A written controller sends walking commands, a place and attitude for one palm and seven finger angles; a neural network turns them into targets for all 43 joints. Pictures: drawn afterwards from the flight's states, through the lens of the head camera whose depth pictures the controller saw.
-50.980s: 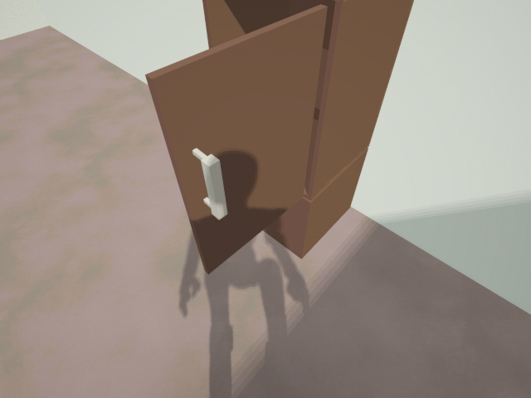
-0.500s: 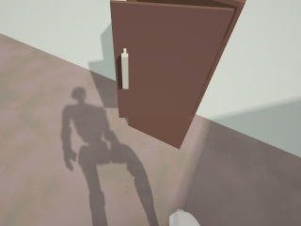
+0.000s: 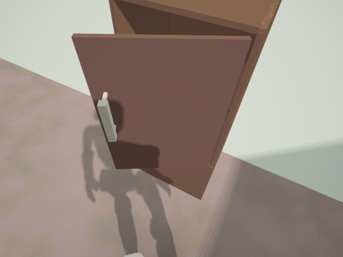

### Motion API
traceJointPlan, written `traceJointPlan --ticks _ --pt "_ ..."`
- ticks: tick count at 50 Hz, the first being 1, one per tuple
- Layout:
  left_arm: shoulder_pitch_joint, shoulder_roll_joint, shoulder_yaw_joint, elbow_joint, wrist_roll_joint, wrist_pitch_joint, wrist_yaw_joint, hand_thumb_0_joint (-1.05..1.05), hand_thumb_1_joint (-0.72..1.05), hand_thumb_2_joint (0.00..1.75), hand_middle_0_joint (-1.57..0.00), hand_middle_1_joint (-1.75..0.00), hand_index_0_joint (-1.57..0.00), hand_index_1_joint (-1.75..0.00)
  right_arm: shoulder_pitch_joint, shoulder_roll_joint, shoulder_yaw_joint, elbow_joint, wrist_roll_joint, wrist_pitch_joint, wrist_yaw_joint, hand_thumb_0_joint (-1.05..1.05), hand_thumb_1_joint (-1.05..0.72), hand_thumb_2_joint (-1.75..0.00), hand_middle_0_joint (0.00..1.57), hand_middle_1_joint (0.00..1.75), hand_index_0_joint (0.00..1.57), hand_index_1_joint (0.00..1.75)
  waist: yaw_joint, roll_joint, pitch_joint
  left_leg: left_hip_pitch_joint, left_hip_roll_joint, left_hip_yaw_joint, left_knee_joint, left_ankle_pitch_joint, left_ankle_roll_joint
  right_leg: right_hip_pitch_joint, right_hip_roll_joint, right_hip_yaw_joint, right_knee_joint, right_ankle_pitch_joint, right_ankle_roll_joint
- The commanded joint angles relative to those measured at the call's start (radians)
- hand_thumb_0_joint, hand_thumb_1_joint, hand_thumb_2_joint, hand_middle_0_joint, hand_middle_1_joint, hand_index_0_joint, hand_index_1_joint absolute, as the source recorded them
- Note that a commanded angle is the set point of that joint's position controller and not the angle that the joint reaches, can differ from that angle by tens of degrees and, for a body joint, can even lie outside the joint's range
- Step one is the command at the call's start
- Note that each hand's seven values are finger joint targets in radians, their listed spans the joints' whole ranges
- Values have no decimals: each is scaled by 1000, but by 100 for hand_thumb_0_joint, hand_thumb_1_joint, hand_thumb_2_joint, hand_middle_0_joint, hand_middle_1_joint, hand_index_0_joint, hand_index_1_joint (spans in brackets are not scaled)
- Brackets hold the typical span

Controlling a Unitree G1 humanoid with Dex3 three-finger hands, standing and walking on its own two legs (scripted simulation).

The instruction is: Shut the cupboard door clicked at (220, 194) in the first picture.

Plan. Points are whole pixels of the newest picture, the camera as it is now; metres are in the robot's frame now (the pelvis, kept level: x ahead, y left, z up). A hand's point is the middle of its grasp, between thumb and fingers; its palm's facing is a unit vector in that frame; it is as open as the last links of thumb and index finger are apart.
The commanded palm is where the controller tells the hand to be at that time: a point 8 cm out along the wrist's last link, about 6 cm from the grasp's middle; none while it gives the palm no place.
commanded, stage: come to a stop and stand still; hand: left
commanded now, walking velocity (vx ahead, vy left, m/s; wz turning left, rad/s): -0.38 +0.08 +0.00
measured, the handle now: (109, 117) +0.49 +0.22 +0.01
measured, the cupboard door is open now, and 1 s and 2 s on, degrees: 30 30 30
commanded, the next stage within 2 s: look again from close up in 1.26 s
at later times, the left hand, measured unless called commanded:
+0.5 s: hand out of the picture +0.05 +0.19 -0.17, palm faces +0.01 -0.96 -0.29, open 7.3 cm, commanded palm none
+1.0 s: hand out of the picture +0.02 +0.24 -0.17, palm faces -0.04 -0.96 -0.26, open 7.3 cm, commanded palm none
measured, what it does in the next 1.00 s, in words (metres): steps on the spot: left foot, then left foot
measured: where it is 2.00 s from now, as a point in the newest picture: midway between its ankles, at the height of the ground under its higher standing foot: outside the picture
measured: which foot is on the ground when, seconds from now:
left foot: up 0.00-0.04, down 0.06-0.38, up 0.40-0.62, down 0.64-1.00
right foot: down 0.00-1.00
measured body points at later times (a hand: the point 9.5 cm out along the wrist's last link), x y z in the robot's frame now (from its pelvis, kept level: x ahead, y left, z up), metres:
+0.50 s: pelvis +0.03 -0.02 +0.00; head +0.07 -0.03 +0.44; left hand +0.05 +0.24 -0.15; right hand +0.08 -0.26 -0.16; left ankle +0.02 +0.10 -0.70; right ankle -0.03 -0.09 -0.74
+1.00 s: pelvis -0.02 +0.05 -0.01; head -0.01 +0.03 +0.44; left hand +0.03 +0.29 -0.15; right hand +0.01 -0.19 -0.16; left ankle +0.01 +0.12 -0.74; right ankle -0.03 -0.09 -0.74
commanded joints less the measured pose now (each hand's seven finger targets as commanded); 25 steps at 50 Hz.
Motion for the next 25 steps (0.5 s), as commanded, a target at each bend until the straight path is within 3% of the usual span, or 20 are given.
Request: traceJointPlan --ticks 1,2,3,4,5,6,7,9,11,13,15,16,17,18,19,20,21,22,25 --pt "45 90 12 -21 -15 -14 7 0 90 90 -20 -30 -20 -30 153 -46 1 30 -3 -23 -2 0 -90 -90 20 30 20 30 -36 -43 -5 274 -18 -18 -283 265 6 -72 -226 153 -5 346 -75" --pt "77 58 3 -17 -22 -12 12 0 90 90 -20 -30 -20 -30 188 -85 3 40 -5 -34 -9 0 -90 -90 20 30 20 30 -35 92 -62 382 55 -119 -311 564 39 -97 -166 116 101 360 -16" --pt "108 28 -10 -21 -31 -5 23 0 90 90 -20 -30 -20 -30 187 -127 5 37 -3 -34 -24 0 -90 -90 20 30 20 30 -16 184 -90 430 190 -231 -290 890 115 -128 -118 95 121 173 39" --pt "122 21 -18 -14 -28 7 32 0 90 90 -20 -30 -20 -30 145 -137 8 36 4 -21 -34 0 -90 -90 20 30 20 30 2 182 -76 378 246 -229 -305 972 159 -77 -105 97 99 -61 56" --pt "124 28 -18 -6 -21 20 34 0 90 90 -20 -30 -20 -30 99 -132 15 30 9 -12 -44 0 -90 -90 20 30 20 30 13 170 -29 331 227 -218 -334 947 159 -47 -108 106 67 -77 60" --pt "136 43 -17 2 -18 33 37 0 90 90 -20 -30 -20 -30 57 -126 19 28 16 -8 -51 0 -90 -90 20 30 20 30 27 234 -3 331 204 -204 -335 999 150 -48 -121 108 46 -5 67" --pt "118 76 -11 1 -20 40 38 0 90 90 -20 -30 -20 -30 60 -118 18 25 23 -2 -53 0 -90 -90 20 30 20 30 15 202 -10 335 186 -209 -348 1021 134 -33 -120 116 49 46 66" --pt "126 94 -2 -10 -19 48 43 0 90 90 -20 -30 -20 -30 62 -142 1 23 26 14 -58 0 -90 -90 20 30 20 30 12 147 -40 404 174 -192 -307 1077 125 -52 -128 127 61 159 55" --pt "117 99 7 -24 -15 51 45 0 90 90 -20 -30 -20 -30 66 -160 -18 12 24 27 -59 0 -90 -90 20 30 20 30 2 70 -77 436 177 -181 -277 1055 126 -64 -129 135 89 231 46" --pt "116 102 13 -48 -12 57 45 0 90 90 -20 -30 -20 -30 63 -181 -32 -1 20 40 -57 0 -90 -90 20 30 20 30 0 37 -141 448 185 -187 -263 955 135 -69 -128 144 112 242 41" --pt "113 104 19 -71 -6 62 43 0 90 90 -20 -30 -20 -30 42 -184 -40 -16 18 49 -54 0 -90 -90 20 30 20 30 7 -14 -161 392 169 -177 -246 786 129 -43 -134 170 96 304 28" --pt "115 103 18 -75 -3 60 42 0 90 90 -20 -30 -20 -30 32 -168 -39 -22 17 50 -50 0 -90 -90 20 30 20 30 11 -66 -155 348 135 -150 -226 685 111 -14 -153 193 74 400 13" --pt "115 119 21 -84 -1 61 42 0 90 90 -20 -30 -20 -30 23 -154 -39 -28 17 53 -45 0 -90 -90 20 30 20 30 14 -104 -154 303 89 -113 -190 558 84 8 -203 237 50 506 -12" --pt "116 139 25 -87 2 58 43 0 90 90 -20 -30 -20 -30 18 -128 -34 -33 17 57 -40 0 -90 -90 20 30 20 30 17 -161 -144 235 29 -66 -141 381 54 46 -267 285 34 657 -41" --pt "124 151 26 -84 3 55 44 0 90 90 -20 -30 -20 -30 -10 -98 -26 -43 14 63 -33 0 -90 -90 20 30 20 30 32 -206 -105 128 -40 -43 -64 28 25 91 -330 324 23 851 -75" --pt "136 155 24 -75 6 53 45 0 90 90 -20 -30 -20 -30 -42 -79 -23 -48 14 69 -31 0 -90 -90 20 30 20 30 43 -203 -84 46 -74 -58 38 -177 15 129 -364 329 30 1016 -104" --pt "140 148 22 -70 7 52 48 0 90 90 -20 -30 -20 -30 -43 -75 -22 -42 15 74 -32 0 -90 -90 20 30 20 30 45 -201 -88 27 -66 -85 112 -223 14 140 -372 316 30 1036 -119" --pt "112 146 19 -79 6 51 49 0 90 90 -20 -30 -20 -30 -55 -79 -22 -36 15 76 -32 0 -90 -90 20 30 20 30 35 -175 -41 9 -62 -100 159 -215 7 115 -358 308 25 1002 -139" --pt "72 166 16 -84 3 43 43 0 90 90 -20 -30 -20 -30 -56 -74 -13 -17 20 73 -26 0 -90 -90 20 30 20 30 23 -127 5 25 -55 -92 100 -191 -6 99 -314 263 21 896 -144"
